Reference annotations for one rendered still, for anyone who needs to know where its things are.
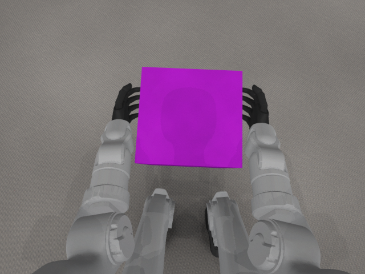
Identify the left robot forearm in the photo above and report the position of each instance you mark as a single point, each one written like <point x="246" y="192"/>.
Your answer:
<point x="108" y="190"/>

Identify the left robot hand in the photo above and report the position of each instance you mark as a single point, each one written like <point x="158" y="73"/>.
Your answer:
<point x="122" y="109"/>

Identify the robot right upper arm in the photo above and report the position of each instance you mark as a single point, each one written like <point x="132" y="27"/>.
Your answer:
<point x="278" y="247"/>

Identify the right robot forearm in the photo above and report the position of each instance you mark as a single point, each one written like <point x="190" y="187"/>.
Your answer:
<point x="272" y="194"/>

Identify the right robot foot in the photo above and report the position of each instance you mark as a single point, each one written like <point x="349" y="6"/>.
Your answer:
<point x="213" y="249"/>

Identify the robot left upper arm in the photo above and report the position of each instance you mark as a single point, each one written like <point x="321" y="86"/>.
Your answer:
<point x="97" y="244"/>

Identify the carton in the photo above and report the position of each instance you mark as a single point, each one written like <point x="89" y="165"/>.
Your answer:
<point x="190" y="118"/>

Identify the right robot shin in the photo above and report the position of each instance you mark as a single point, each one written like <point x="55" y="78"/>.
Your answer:
<point x="219" y="195"/>

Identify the right robot hand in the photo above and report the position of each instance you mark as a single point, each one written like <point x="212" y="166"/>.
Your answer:
<point x="259" y="112"/>

